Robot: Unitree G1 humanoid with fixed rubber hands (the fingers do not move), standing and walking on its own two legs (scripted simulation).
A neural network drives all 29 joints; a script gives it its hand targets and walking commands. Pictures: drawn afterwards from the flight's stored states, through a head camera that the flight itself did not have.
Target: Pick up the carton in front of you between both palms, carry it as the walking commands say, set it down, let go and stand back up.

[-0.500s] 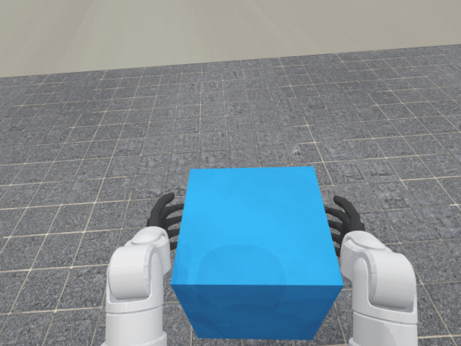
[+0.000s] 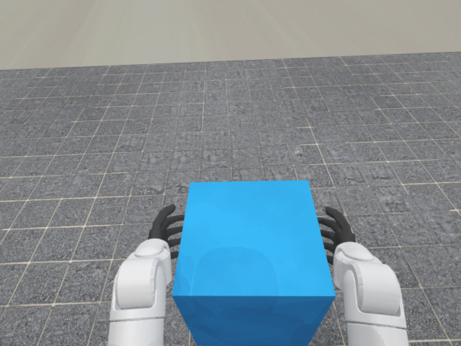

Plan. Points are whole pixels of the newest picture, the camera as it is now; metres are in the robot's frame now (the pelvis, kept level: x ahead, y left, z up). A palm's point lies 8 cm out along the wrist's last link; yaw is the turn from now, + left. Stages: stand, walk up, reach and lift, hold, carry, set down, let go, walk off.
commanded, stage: carry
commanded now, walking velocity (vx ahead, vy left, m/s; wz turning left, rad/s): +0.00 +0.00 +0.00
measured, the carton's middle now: (250, 266) +0.28 +0.00 -0.02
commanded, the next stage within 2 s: hold in 1.24 s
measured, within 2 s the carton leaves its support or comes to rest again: neither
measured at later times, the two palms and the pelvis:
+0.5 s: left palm (154, 260) +0.25 +0.16 +0.05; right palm (337, 264) +0.25 -0.14 +0.05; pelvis -0.05 +0.01 +0.00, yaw +0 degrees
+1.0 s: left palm (146, 269) +0.24 +0.17 +0.05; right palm (333, 273) +0.24 -0.13 +0.04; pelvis -0.05 +0.02 +0.00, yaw +0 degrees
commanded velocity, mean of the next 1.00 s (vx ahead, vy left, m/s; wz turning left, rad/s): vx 0.00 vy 0.00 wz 0.00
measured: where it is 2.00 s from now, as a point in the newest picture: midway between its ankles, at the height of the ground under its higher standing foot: outside the picture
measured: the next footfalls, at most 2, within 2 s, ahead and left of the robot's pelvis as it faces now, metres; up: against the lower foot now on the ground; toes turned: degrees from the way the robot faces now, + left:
none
